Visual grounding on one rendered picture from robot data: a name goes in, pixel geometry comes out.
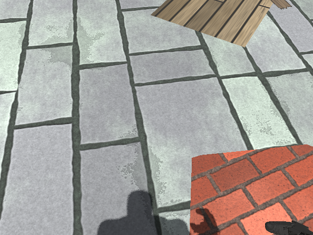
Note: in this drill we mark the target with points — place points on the robot right hand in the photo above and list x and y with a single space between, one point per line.
287 228

